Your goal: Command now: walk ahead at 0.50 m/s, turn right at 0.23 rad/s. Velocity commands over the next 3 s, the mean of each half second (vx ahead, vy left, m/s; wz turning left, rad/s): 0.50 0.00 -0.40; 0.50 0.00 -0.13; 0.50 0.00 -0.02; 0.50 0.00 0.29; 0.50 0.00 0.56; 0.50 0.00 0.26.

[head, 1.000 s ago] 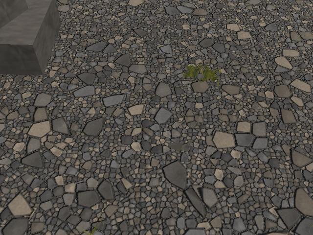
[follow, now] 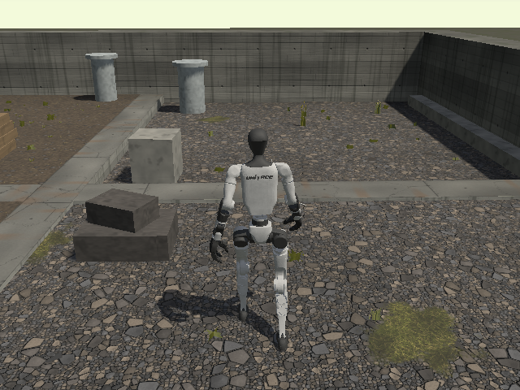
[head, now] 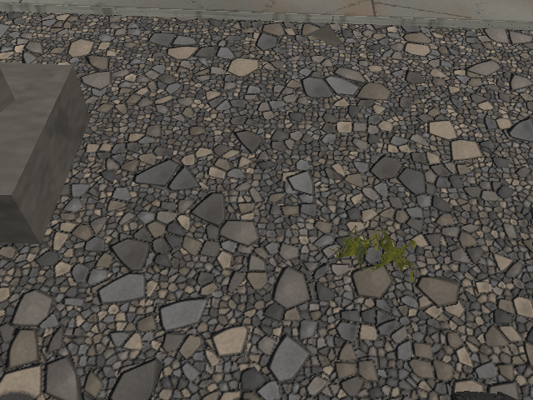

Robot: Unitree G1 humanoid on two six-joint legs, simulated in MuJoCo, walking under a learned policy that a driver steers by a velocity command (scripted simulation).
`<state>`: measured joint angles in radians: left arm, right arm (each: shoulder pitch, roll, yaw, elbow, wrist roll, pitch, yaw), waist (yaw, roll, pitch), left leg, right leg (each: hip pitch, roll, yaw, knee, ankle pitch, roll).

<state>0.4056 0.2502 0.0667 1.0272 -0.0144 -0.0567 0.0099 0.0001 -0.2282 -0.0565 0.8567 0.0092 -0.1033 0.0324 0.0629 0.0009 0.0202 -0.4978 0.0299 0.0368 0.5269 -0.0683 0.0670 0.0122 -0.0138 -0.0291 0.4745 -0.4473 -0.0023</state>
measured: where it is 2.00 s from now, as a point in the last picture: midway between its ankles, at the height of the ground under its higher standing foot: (366, 190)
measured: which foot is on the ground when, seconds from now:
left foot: down 0.00-0.56, up 0.58-1.00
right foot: down 0.00-0.00, up 0.02-0.52, down 0.54-1.00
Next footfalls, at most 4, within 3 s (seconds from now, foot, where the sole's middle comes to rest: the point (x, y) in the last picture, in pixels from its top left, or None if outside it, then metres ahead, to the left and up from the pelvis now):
0.54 right None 0.42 -0.17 -0.76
1.08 left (304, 277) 0.80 -0.03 -0.76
1.64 right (410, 217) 1.03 -0.36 -0.76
2.18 left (340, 138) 1.36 -0.15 -0.76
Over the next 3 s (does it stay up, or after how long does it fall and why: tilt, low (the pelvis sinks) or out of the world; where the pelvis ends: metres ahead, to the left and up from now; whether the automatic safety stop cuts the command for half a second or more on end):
stays up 1.65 -0.21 0.03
